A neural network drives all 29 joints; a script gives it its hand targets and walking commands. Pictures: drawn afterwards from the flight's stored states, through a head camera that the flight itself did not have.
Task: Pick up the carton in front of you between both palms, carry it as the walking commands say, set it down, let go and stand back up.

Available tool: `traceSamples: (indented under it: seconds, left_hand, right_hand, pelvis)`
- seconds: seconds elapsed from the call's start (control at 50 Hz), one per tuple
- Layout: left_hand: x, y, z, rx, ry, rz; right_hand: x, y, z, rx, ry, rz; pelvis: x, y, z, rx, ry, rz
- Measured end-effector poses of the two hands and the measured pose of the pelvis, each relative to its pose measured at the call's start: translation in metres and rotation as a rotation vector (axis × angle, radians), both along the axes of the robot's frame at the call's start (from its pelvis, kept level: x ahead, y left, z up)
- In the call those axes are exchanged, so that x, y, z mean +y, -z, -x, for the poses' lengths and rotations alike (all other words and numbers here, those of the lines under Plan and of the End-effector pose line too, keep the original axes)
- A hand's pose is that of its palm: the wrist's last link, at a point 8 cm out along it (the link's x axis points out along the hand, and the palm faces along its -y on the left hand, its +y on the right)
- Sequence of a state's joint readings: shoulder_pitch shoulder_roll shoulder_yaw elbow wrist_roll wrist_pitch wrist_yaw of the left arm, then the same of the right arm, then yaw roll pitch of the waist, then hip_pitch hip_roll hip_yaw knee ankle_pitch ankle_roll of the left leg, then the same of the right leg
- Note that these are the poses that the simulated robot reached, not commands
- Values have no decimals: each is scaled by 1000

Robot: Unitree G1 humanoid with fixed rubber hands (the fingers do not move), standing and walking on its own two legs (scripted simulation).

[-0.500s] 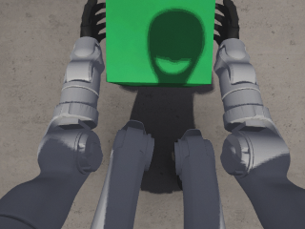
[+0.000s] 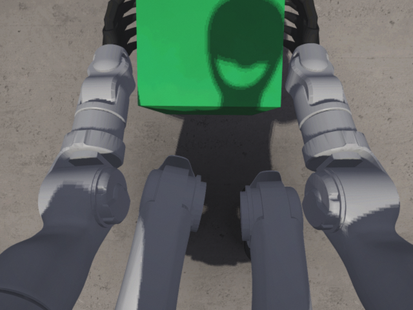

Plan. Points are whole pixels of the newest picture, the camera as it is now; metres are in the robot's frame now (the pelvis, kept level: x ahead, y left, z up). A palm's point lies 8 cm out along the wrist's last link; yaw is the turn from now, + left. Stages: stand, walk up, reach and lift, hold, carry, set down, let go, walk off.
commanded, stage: set down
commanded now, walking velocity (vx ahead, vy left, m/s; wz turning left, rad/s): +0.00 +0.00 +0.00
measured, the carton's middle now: (209, 59) +0.51 +0.07 -0.23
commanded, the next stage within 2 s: none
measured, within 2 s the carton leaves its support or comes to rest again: rests again in 0.38 s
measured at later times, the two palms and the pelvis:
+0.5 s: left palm (125, 53) +0.49 +0.21 -0.18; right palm (303, 49) +0.53 -0.09 -0.18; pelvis +0.00 +0.00 -0.01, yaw +0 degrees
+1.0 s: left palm (100, 58) +0.47 +0.26 -0.20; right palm (320, 59) +0.52 -0.13 -0.20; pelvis -0.01 +0.00 -0.02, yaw +1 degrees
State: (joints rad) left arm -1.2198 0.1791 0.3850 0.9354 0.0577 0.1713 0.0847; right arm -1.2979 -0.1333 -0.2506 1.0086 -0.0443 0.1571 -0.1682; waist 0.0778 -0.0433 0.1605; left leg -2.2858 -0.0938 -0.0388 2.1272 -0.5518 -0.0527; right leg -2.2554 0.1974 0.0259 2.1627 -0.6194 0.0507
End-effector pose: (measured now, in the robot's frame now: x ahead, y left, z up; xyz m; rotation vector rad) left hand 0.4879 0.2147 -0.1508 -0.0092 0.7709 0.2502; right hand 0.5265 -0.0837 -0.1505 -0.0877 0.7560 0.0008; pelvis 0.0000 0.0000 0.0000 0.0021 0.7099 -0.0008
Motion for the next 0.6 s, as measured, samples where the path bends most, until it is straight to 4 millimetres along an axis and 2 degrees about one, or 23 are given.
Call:
traceSamples:
  seconds: [0.12,0.32,0.6]
  left_hand:
    - [-5,15,11,31,2,17]
    - [-5,21,2,25,38,9]
    - [-1,30,3,14,53,31]
  right_hand:
    - [-5,9,7,25,-7,16]
    - [-7,17,0,16,-17,21]
    - [-8,26,-1,12,-46,-5]
  pelvis:
    - [-2,1,4,-30,4,-1]
    - [-2,9,6,-76,8,-4]
    - [0,15,5,-80,5,-7]
